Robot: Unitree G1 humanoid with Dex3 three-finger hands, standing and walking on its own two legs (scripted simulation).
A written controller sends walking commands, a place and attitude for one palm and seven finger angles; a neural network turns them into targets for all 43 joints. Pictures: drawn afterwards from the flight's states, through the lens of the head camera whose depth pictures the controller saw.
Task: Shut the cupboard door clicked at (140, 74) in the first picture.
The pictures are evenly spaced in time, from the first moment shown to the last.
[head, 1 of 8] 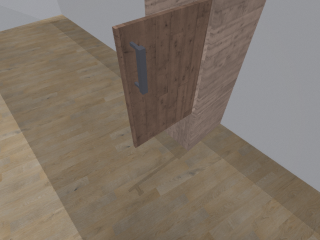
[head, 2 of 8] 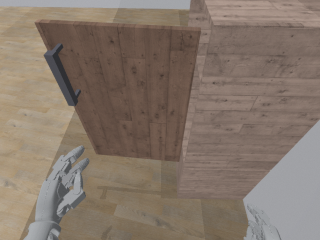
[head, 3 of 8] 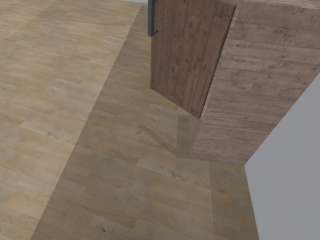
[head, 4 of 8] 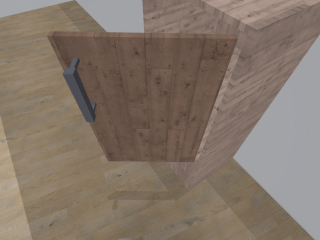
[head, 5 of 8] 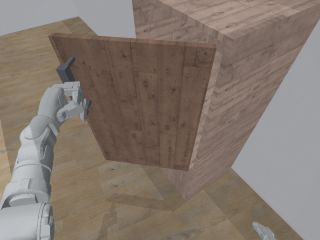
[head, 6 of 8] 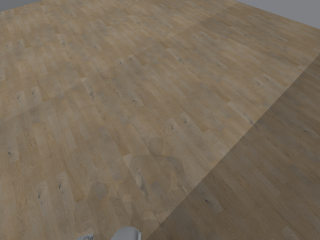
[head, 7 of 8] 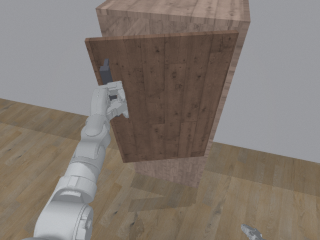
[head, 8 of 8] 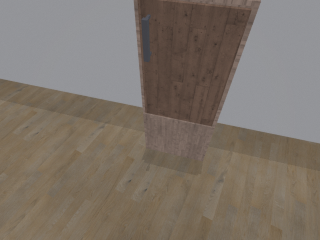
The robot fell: no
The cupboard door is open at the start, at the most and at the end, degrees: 85 85 0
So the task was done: yes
